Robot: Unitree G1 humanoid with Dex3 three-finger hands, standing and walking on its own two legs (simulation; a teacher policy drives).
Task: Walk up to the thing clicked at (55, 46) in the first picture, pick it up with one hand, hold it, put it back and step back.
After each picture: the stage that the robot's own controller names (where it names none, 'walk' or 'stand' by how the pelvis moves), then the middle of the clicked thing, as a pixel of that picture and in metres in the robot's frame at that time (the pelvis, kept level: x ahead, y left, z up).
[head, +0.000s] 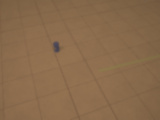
stand; (56, 47) +1.36 +0.33 -0.72
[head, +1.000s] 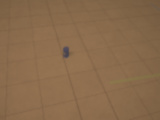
walk; (66, 52) +1.25 +0.15 -0.71
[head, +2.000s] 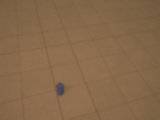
walk; (60, 89) +0.76 +0.18 -0.71
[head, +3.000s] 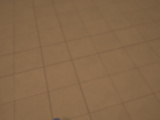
walk; out of the picture +0.42 +0.22 -0.69
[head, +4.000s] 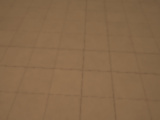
stand; out of the picture +0.40 +0.01 -0.71
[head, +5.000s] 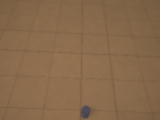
stand; (85, 112) +0.47 -0.04 -0.70
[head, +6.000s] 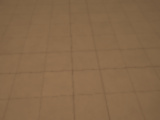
stand; out of the picture +0.45 +0.03 -0.72
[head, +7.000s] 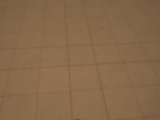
stand; out of the picture +0.43 +0.04 -0.71
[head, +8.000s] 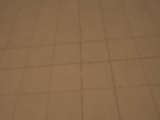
walk; out of the picture +0.37 +0.06 -0.71
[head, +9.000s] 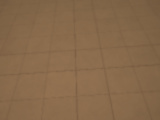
walk; out of the picture +0.40 +0.06 -0.70
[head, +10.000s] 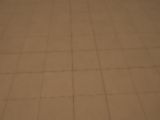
stand; out of the picture +0.41 +0.04 -0.69
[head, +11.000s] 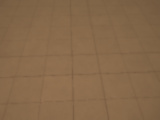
stand; out of the picture +0.40 +0.04 -0.72
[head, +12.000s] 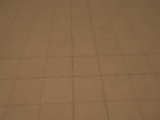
stand; out of the picture +0.39 +0.04 -0.72
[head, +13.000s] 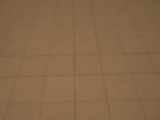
go down; out of the picture +0.37 +0.04 -0.72
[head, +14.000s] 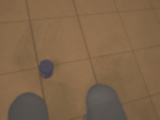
go down; (46, 69) +0.46 +0.07 -0.34
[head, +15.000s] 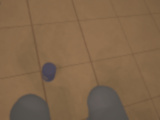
close in; (48, 72) +0.47 +0.08 -0.33
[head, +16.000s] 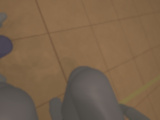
close in; out of the picture +0.46 +0.13 -0.25
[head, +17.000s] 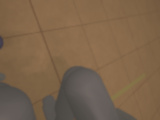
rest palm; out of the picture +0.46 +0.14 -0.28
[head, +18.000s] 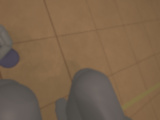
lift; (6, 55) +0.43 +0.14 -0.26
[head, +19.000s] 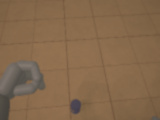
go down; (75, 106) +0.43 +0.04 -0.55
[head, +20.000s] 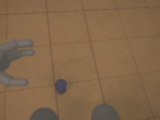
go down; (60, 87) +0.44 +0.06 -0.47
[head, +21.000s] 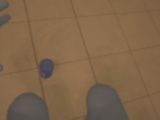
go down; (46, 69) +0.47 +0.08 -0.32
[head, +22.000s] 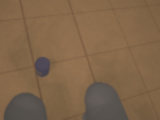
go down; (42, 67) +0.47 +0.09 -0.32
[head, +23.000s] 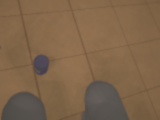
go down; (41, 65) +0.47 +0.09 -0.31
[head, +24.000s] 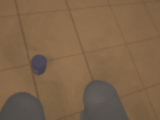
go down; (39, 65) +0.47 +0.09 -0.31
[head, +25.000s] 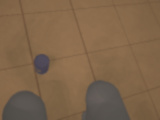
go down; (41, 64) +0.47 +0.09 -0.31
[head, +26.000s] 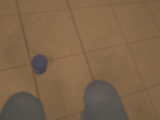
go down; (39, 65) +0.47 +0.09 -0.31
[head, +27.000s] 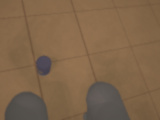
go down; (43, 66) +0.47 +0.09 -0.32
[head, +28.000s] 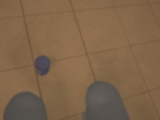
go down; (42, 66) +0.47 +0.09 -0.32
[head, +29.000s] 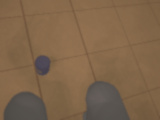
go down; (42, 66) +0.47 +0.09 -0.32
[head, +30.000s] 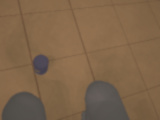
go down; (41, 65) +0.47 +0.09 -0.32
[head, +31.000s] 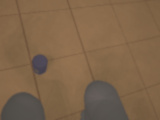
go down; (39, 65) +0.47 +0.09 -0.32
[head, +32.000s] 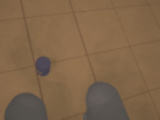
go down; (43, 67) +0.47 +0.09 -0.32
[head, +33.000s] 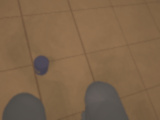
go down; (41, 66) +0.47 +0.09 -0.33
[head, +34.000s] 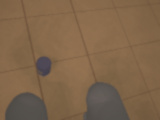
go down; (43, 66) +0.47 +0.08 -0.33
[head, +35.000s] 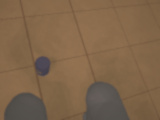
go down; (42, 66) +0.47 +0.09 -0.32
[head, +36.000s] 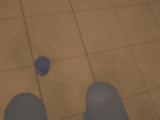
go down; (42, 66) +0.47 +0.08 -0.33
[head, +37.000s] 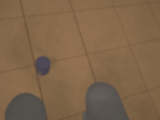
go down; (42, 66) +0.47 +0.09 -0.33
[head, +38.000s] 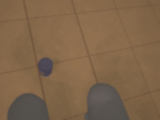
go down; (45, 67) +0.47 +0.08 -0.34
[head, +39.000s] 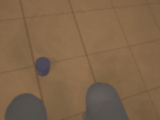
go down; (42, 67) +0.47 +0.08 -0.33
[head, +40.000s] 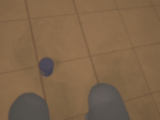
go down; (46, 67) +0.47 +0.08 -0.34
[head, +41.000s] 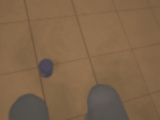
go down; (46, 68) +0.47 +0.08 -0.34
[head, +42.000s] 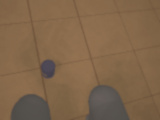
go down; (48, 69) +0.47 +0.08 -0.35
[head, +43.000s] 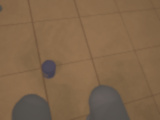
stand; (49, 69) +0.47 +0.08 -0.35
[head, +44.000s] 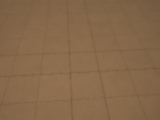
stand; out of the picture +0.39 +0.03 -0.65
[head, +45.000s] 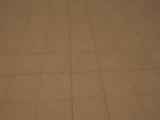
stand; out of the picture +0.40 +0.03 -0.65
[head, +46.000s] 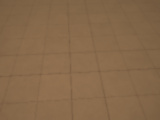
stand; out of the picture +0.40 +0.03 -0.65
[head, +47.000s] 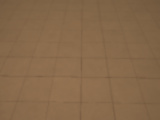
stand; out of the picture +0.42 +0.01 -0.72
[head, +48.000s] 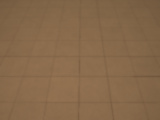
stand; out of the picture +0.39 +0.03 -0.72
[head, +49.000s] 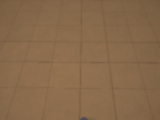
walk; out of the picture +0.41 +0.01 -0.71
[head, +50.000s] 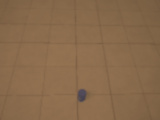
walk; (81, 95) +0.59 -0.01 -0.70
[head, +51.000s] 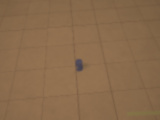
walk; (79, 65) +0.90 +0.10 -0.69
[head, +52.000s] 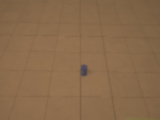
stand; (83, 70) +1.01 +0.00 -0.72
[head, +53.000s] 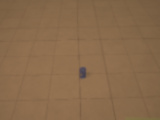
stand; (82, 72) +1.02 +0.02 -0.73
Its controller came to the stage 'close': yes
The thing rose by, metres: 0.01
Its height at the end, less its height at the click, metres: +0.00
